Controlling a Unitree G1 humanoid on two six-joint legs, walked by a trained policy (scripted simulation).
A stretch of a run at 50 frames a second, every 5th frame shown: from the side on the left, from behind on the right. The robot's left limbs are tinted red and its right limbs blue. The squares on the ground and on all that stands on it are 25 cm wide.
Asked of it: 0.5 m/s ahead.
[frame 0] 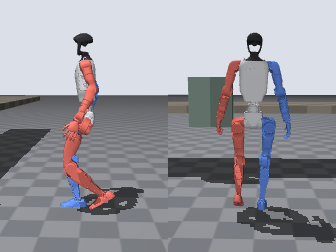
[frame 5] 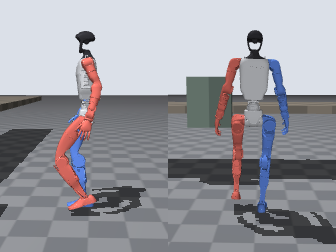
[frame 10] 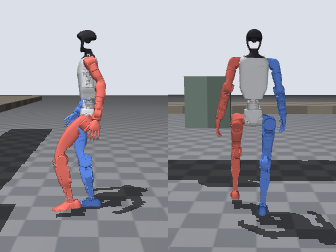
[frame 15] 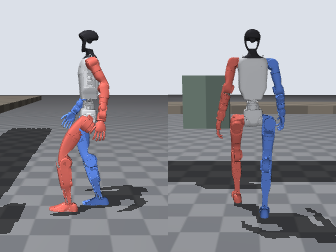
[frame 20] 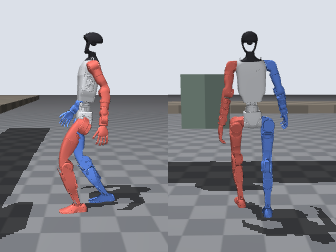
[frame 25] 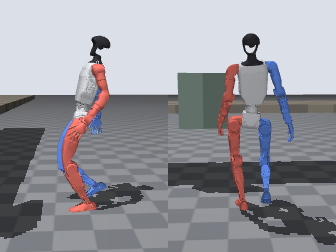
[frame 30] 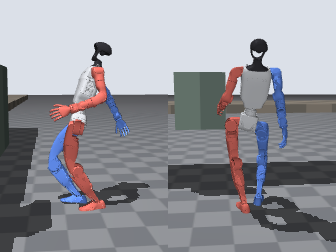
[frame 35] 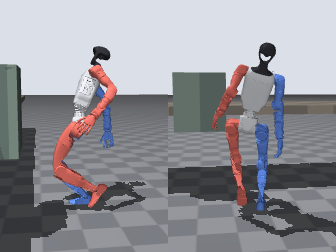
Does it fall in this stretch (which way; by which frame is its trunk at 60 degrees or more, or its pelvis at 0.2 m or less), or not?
no
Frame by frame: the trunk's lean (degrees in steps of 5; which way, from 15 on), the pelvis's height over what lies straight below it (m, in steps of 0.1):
0: 5, 0.8
5: 0, 0.8
10: 0, 0.8
15: 0, 0.8
20: 10, 0.8
25: 20 backward, 0.7
30: 25 backward, 0.7
35: 25 backward and to its right, 0.7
